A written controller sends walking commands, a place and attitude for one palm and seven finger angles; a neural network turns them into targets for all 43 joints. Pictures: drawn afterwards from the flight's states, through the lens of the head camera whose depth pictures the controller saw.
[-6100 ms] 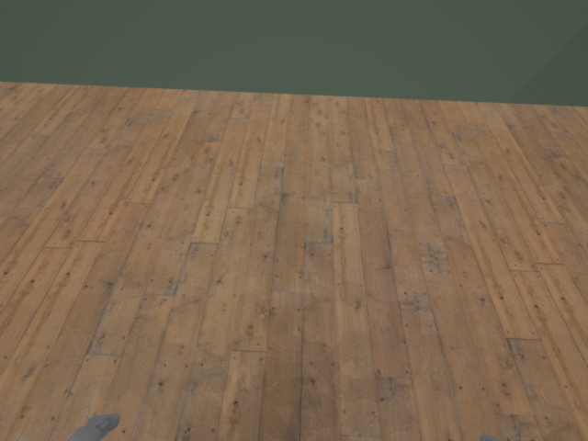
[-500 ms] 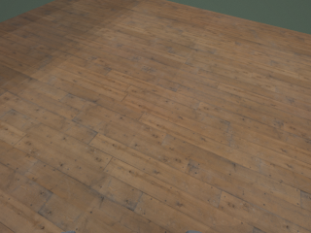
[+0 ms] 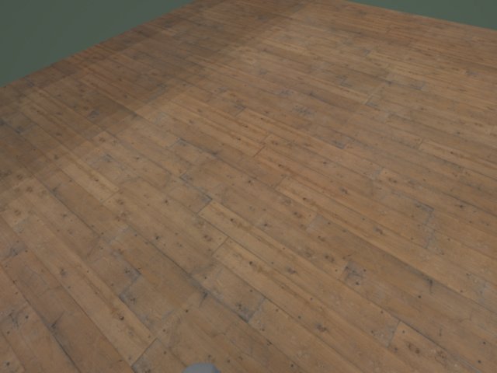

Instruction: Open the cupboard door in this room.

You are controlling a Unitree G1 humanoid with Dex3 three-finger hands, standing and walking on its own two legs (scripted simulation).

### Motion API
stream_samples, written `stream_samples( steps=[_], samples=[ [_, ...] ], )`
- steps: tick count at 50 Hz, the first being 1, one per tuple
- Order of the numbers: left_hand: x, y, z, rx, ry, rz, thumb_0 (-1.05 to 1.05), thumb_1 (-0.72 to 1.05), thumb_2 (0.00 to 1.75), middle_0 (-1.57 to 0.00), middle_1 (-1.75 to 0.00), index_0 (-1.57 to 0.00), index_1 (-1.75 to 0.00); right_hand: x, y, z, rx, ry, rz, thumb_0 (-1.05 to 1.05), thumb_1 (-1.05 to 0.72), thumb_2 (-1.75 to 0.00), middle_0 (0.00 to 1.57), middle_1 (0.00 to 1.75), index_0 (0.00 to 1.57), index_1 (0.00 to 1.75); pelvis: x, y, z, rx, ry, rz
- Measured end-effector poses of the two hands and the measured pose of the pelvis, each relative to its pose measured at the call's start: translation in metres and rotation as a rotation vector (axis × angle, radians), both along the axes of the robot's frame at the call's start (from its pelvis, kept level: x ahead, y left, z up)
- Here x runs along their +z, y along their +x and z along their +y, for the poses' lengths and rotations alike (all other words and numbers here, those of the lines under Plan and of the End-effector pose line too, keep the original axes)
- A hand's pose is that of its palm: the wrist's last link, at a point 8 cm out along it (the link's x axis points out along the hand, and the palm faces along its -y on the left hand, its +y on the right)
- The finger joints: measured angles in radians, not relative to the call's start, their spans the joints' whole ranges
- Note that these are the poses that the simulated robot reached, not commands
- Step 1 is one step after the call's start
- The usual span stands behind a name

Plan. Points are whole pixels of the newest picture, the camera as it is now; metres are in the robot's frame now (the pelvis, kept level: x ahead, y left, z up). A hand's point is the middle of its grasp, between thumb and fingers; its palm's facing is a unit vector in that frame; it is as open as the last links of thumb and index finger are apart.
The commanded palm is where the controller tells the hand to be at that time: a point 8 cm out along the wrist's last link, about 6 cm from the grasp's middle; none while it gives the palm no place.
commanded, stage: turn or walk to find it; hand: left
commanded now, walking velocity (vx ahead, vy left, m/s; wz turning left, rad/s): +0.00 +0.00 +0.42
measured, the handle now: out of the picture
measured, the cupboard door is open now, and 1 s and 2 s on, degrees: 0 0 0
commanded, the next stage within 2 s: none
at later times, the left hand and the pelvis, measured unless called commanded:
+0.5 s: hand out of the picture +0.00 +0.29 -0.17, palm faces +0.25 -0.94 -0.24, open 7.4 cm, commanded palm none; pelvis -0.03 +0.06 +0.00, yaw +11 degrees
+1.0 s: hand out of the picture -0.05 +0.20 -0.15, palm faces +0.42 -0.87 -0.27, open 7.4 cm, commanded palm none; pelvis -0.05 -0.01 +0.00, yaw +25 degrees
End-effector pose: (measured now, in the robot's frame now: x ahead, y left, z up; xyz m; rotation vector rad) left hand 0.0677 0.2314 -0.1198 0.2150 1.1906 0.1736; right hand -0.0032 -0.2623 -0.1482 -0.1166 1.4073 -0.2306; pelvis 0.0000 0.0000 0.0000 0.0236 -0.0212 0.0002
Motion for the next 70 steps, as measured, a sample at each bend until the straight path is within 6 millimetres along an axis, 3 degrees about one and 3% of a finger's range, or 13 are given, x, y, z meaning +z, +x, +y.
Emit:
stream_samples(
  steps=[5,10,14,20,25,33,38,46,52,57,64,67,70],
  samples=[
    [-0.015,-0.046,0.024,0.087,-0.018,0.068,0.0,0.9,0.9,-0.2,-0.3,-0.2,-0.3,0.006,0.038,0.016,0.099,-0.029,-0.044,0.01,-0.91,-0.9,0.2,0.3,0.19,0.3,-0.004,-0.007,0.016,0.048,-0.007,0.009],
    [-0.041,-0.092,0.062,0.176,-0.041,0.138,0.0,0.9,0.9,-0.2,-0.3,-0.2,-0.3,0.012,0.084,0.049,0.204,-0.07,-0.162,0.01,-0.91,-0.9,0.2,0.3,0.2,0.3,-0.017,-0.016,0.042,0.097,-0.024,0.009],
    [-0.041,-0.111,0.083,0.214,-0.04,0.189,0.01,0.91,0.9,-0.2,-0.3,-0.2,-0.3,0.028,0.101,0.077,0.253,-0.07,-0.228,0.01,-0.91,-0.9,0.2,0.3,0.2,0.3,-0.01,-0.019,0.054,0.108,-0.036,0.003],
    [-0.025,-0.104,0.099,0.242,-0.037,0.121,0.01,0.91,0.9,-0.2,-0.3,-0.2,-0.3,0.035,0.105,0.103,0.301,-0.048,-0.236,0.01,-0.91,-0.9,0.2,0.3,0.2,0.3,0.002,-0.023,0.065,0.157,-0.053,0.006],
    [-0.016,-0.089,0.1,0.249,-0.019,0.05,0.0,0.91,0.9,-0.2,-0.3,-0.2,-0.3,0.028,0.092,0.106,0.309,-0.021,-0.208,0.01,-0.91,-0.9,0.2,0.3,0.2,0.3,0.003,-0.028,0.063,0.198,-0.045,0.007],
    [-0.001,-0.059,0.076,0.24,0.011,-0.056,0.0,0.91,0.9,-0.2,-0.3,-0.2,-0.3,0.007,0.054,0.077,0.297,0.014,-0.102,0.01,-0.91,-0.9,0.2,0.3,0.2,0.3,-0.001,-0.036,0.04,0.261,-0.024,0.012],
    [0.004,-0.061,0.049,0.251,0.048,-0.107,0.0,0.9,0.9,-0.2,-0.3,-0.2,-0.3,-0.014,0.042,0.047,0.302,0.039,-0.047,0.01,-0.91,-0.9,0.2,0.3,0.2,0.3,-0.01,-0.039,0.015,0.301,-0.01,0.012],
    [0.012,-0.117,0.015,0.362,0.038,-0.038,0.0,0.9,0.9,-0.2,-0.3,-0.2,-0.3,-0.007,0.055,0.02,0.377,0.034,-0.017,0.01,-0.91,-0.9,0.2,0.3,0.2,0.3,0.001,-0.043,-0.004,0.392,0.015,0.001],
    [0.003,-0.162,0.002,0.463,0.009,0.017,0.0,0.9,0.9,-0.2,-0.3,-0.2,-0.3,-0.002,0.072,0.024,0.464,0.009,0.002,0.01,-0.91,-0.9,0.2,0.3,0.2,0.3,0.001,-0.048,-0.004,0.455,0.011,0.008],
    [-0.01,-0.209,0.001,0.546,-0.024,0.08,0.0,0.9,0.9,-0.2,-0.3,-0.2,-0.3,0.003,0.099,0.053,0.56,-0.006,-0.039,0.01,-0.91,-0.9,0.2,0.3,0.19,0.3,-0.002,-0.058,0.005,0.503,0.001,0.016],
    [-0.04,-0.279,0.017,0.657,-0.073,0.169,0.0,0.9,0.9,-0.2,-0.3,-0.2,-0.3,0.014,0.134,0.123,0.693,-0.01,-0.205,0.01,-0.91,-0.9,0.2,0.3,0.2,0.3,-0.015,-0.079,0.029,0.555,-0.02,0.01],
    [-0.037,-0.291,0.024,0.677,-0.081,0.193,0.01,0.91,0.9,-0.2,-0.3,-0.2,-0.3,0.026,0.135,0.143,0.72,-0.001,-0.247,0.01,-0.91,-0.9,0.2,0.3,0.2,0.3,-0.009,-0.083,0.036,0.567,-0.034,0.003],
    [-0.03,-0.291,0.033,0.69,-0.078,0.161,0.01,0.91,0.9,-0.2,-0.3,-0.2,-0.3,0.031,0.133,0.156,0.743,0.008,-0.255,0.01,-0.91,-0.9,0.2,0.3,0.2,0.3,-0.003,-0.086,0.04,0.589,-0.045,-0.001]
  ],
)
